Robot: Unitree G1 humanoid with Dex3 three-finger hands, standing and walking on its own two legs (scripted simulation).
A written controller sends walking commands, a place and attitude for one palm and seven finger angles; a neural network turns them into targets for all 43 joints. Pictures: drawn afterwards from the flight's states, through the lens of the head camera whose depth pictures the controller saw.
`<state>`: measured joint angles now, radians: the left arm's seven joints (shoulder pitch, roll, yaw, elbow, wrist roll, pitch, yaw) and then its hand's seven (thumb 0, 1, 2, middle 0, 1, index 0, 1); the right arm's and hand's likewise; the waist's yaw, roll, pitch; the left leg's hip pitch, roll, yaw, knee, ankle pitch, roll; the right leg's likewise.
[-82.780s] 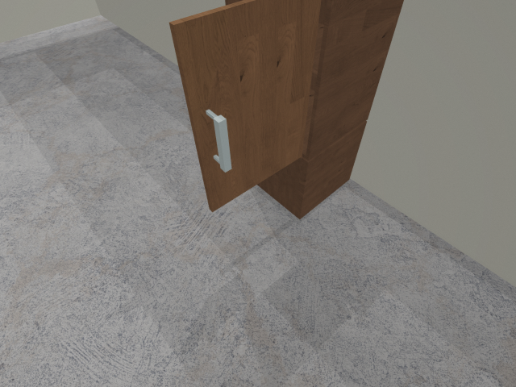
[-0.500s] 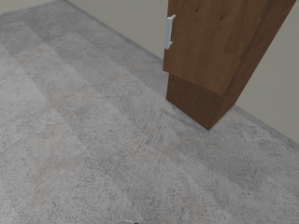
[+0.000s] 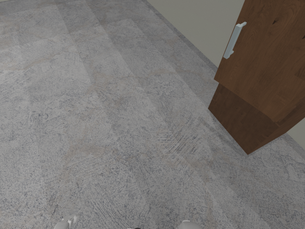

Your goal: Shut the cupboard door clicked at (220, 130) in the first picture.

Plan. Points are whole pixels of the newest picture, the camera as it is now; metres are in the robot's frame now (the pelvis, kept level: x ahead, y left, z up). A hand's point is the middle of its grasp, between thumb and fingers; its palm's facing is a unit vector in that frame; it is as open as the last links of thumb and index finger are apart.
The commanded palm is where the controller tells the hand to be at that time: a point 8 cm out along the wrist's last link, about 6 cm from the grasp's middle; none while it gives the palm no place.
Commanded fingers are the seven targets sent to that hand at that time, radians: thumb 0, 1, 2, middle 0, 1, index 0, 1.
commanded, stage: walk to a spot facing it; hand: left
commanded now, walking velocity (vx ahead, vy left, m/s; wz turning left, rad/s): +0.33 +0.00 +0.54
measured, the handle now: (234, 40) +0.90 -0.39 -0.05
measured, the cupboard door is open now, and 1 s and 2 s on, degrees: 13 13 13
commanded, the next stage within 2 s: turn to face it in 0.46 s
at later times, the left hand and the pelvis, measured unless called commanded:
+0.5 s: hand out of the picture +0.04 +0.16 -0.18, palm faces +0.41 -0.89 -0.21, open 7.4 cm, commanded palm none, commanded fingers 0.00 0.90 0.90 -0.20 -0.30 -0.20 -0.30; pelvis +0.17 +0.02 -0.02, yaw +22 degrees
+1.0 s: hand (82, 153) +0.38 +0.27 -0.18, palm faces +0.27 -0.95 -0.18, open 7.4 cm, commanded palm none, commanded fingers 0.00 0.90 0.90 -0.20 -0.30 -0.20 -0.30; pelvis +0.34 +0.07 -0.02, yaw +14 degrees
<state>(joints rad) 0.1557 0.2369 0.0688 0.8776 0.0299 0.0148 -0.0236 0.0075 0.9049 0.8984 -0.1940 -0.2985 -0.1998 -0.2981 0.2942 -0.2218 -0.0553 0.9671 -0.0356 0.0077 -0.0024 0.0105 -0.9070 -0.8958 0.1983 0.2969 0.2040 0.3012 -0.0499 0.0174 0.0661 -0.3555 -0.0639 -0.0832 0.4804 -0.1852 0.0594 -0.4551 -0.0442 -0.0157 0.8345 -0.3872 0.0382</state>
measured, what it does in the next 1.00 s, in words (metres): walks ahead: right foot, then left foot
